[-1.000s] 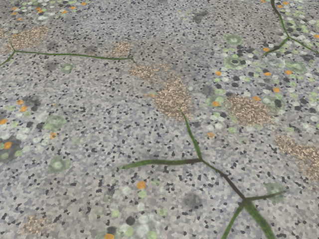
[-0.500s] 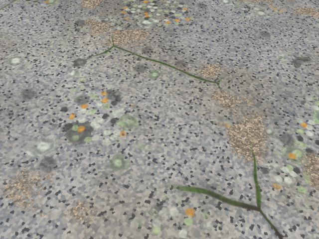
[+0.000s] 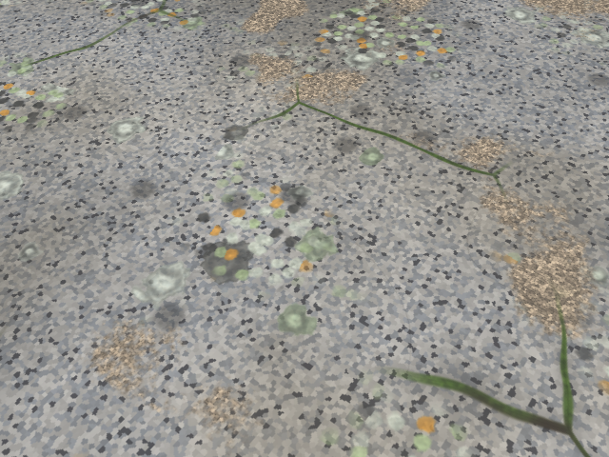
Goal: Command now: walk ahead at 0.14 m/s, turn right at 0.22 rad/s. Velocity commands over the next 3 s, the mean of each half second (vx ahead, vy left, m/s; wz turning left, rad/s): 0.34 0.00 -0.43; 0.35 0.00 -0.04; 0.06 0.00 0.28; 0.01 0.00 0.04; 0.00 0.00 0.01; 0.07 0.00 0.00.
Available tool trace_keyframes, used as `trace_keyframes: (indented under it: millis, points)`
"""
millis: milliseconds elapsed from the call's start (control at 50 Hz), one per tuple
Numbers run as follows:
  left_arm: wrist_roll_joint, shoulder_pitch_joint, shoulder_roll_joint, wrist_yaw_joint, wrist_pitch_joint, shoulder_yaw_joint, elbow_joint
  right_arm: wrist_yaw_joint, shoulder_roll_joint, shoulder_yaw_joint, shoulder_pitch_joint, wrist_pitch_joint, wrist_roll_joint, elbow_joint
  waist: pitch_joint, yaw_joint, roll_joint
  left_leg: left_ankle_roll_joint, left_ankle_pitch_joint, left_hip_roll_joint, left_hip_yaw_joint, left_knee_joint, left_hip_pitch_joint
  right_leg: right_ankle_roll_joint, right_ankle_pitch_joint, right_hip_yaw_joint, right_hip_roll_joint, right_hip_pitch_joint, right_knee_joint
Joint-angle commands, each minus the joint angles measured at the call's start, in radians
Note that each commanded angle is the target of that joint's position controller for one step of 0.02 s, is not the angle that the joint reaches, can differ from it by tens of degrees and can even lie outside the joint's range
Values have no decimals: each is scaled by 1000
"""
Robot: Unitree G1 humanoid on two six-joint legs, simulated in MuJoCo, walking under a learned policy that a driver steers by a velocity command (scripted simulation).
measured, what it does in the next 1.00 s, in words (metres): walks ahead: left foot, then right foot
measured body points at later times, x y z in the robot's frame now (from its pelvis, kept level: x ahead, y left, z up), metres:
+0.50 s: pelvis +0.11 +0.00 +0.00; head +0.14 +0.01 +0.45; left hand +0.34 +0.20 -0.11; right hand +0.04 -0.27 -0.11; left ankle +0.03 +0.11 -0.74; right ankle +0.16 -0.16 -0.67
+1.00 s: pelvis +0.32 -0.13 +0.01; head +0.36 -0.15 +0.45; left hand +0.45 +0.11 -0.12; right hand +0.32 -0.39 -0.14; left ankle +0.45 -0.02 -0.68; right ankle +0.28 -0.18 -0.74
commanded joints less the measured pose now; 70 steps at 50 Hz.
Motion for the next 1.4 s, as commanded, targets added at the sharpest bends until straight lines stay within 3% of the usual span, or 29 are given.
trace_keyframes:
  millis: [20,160,220,240,260,280,300,340,480,580,620,660,680,700,720,740,780,820,880,960,1080,1140,1160,1180,1200,1220,1260,1300,1400]
  points:
    - [0,6,206,-15,-12,57,-50,7,-138,-36,-37,-19,-12,-74,60,6,-228,-3,-128,-3,35,124,-100,-171,-412,425,-251,-33,-325]
    - [-3,26,207,-17,-25,86,-48,29,-95,-30,-49,-72,5,-103,21,8,-164,-29,-156,6,22,102,-114,-200,-235,393,-163,46,-283]
    - [-8,-58,188,-20,-23,94,-78,2,-103,-35,120,-83,11,-56,-9,-90,-121,-9,41,9,32,-195,274,-130,-231,329,-65,-198,-142]
    - [-12,-82,138,-19,-34,83,-105,-16,-184,-54,218,-90,2,-39,-43,-131,1,15,-101,166,-121,-249,471,-78,-302,251,1,-394,31]
    - [-20,-94,45,-25,-47,54,-155,-24,-308,-78,272,-87,-9,-47,-86,-143,223,89,-460,443,-513,-382,534,-41,-343,86,118,-560,305]
    - [13,-134,120,-26,-49,62,-165,-26,-312,-85,217,-83,-26,-40,34,-105,131,160,-519,515,-595,-406,367,-48,-255,87,20,-623,443]
    - [14,-126,146,-36,-51,70,-152,-20,-231,-66,165,-88,-17,-53,89,-67,48,161,-469,464,-518,-402,307,-50,-172,111,-18,-614,494]
    - [18,-60,144,-58,-50,72,-116,-9,-166,-45,114,-105,-5,-65,88,-29,67,106,-215,351,-292,-411,288,-24,-60,83,-36,-571,531]
    - [24,-221,105,-100,-32,43,-195,15,-154,-39,222,-124,0,-8,82,-64,75,94,342,294,27,-360,286,12,121,-9,-55,-591,479]
    - [27,-336,87,-113,-35,18,-256,8,-182,-42,263,-120,4,30,105,-84,77,71,541,309,137,-324,281,-45,132,-129,-33,-417,197]
    - [35,-278,92,-94,-39,21,-242,5,-199,-40,294,-113,7,61,54,-50,93,66,927,322,162,-195,309,-95,62,-162,36,-263,145]
    - [43,-15,131,-65,-57,42,-159,3,-222,-38,297,-100,13,84,-92,82,85,54,1058,310,189,123,251,-150,68,-149,93,76,40]
    - [61,148,195,-47,-66,63,-111,6,-194,-27,285,-101,21,64,-201,153,41,43,752,276,184,383,44,-186,17,-5,-48,363,26]
    - [67,180,300,-32,-71,81,-109,30,-42,7,370,-99,48,14,-376,88,-233,-2,-239,97,161,795,-327,-308,-4,530,-448,678,-31]
    - [23,204,299,-20,-65,88,-123,18,-179,-33,268,-99,41,19,-414,156,-77,10,-224,44,-49,918,-340,-314,171,650,-471,567,-125]
    - [15,101,260,-11,-69,73,-99,14,-165,-35,193,-101,54,-6,-227,91,-69,12,-120,88,-78,888,-360,-276,392,416,-421,406,-128]
    - [9,8,129,-14,-92,35,-88,11,-117,-26,232,-93,31,37,-64,5,-47,5,-83,146,-46,737,-283,-192,682,163,-325,186,-157]
    - [2,-29,83,-13,-106,16,-82,17,-94,-29,304,-53,4,75,-46,-43,-88,-16,-71,137,-19,686,-167,-161,774,34,-285,52,-197]
    - [1,-26,123,-6,-122,26,-69,31,-68,-37,286,-31,6,66,-45,-71,-101,-26,3,116,11,645,-193,-162,838,-64,-268,33,-220]
    - [-2,-30,104,12,-106,19,-59,48,-49,-32,154,-23,-2,12,-7,-53,-137,-35,152,129,56,438,-249,-145,756,-179,-230,43,-214]
    - [-2,35,152,22,-77,37,-31,62,-56,-30,44,-16,-14,-55,-17,-1,-124,-1,120,96,118,206,-189,-150,734,-198,-289,141,-100]
    - [-2,37,169,28,-56,47,-29,56,-77,-42,73,-24,-18,-72,-28,-13,-110,44,20,64,120,104,-122,-127,756,-190,-303,159,65]
    - [-1,44,173,27,-48,49,-24,48,-85,-47,138,-38,-23,-59,-66,-54,-51,66,147,52,101,-10,-17,-91,706,-211,-268,131,206]
    - [-1,79,158,24,-46,43,-45,34,-186,-72,217,-53,-30,-57,-156,-84,105,125,543,215,-111,-65,161,-29,409,-242,-191,2,457]
    - [-14,106,66,15,-35,19,-97,23,-287,-97,212,-45,-4,-68,-240,-46,275,349,962,495,-472,-84,315,20,-421,-202,32,-265,732]
    - [9,53,100,16,-12,24,-73,18,-224,-85,243,-36,42,-54,-287,-82,89,366,812,473,-414,-106,281,24,-417,-24,-23,-254,774]
    - [-2,-19,97,17,-9,25,-78,3,-132,-53,106,-18,20,-63,-80,-38,35,282,546,371,-269,-183,115,23,-287,-6,-55,-306,718]
    - [19,20,111,17,2,31,-53,-5,-87,-35,17,-16,16,-76,-52,5,61,214,518,284,-162,-208,32,32,-188,-22,-56,-228,635]
    - [5,45,69,16,24,19,-23,5,-117,-36,25,-31,1,-46,-86,0,68,183,350,253,-123,-225,36,42,-173,-29,-39,-136,396]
